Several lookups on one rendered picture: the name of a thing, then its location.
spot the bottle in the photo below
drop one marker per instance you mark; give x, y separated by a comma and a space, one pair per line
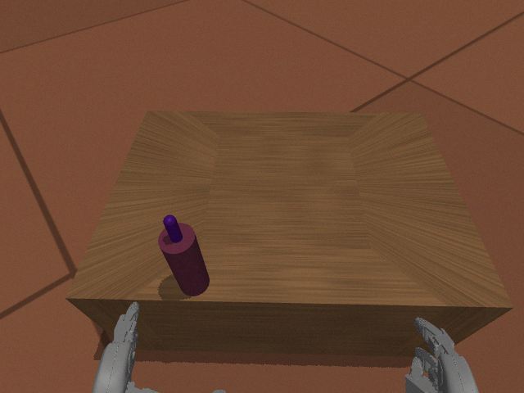
178, 243

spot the left robot hand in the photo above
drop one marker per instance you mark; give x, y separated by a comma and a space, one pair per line
114, 371

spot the right robot hand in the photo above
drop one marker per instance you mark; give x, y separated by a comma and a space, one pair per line
449, 374

